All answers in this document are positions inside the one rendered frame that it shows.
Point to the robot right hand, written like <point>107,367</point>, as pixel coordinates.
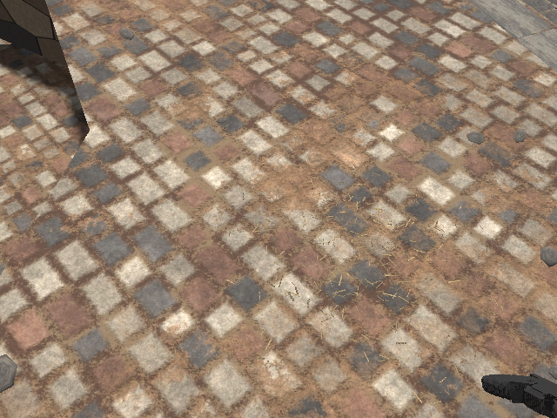
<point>535,392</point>

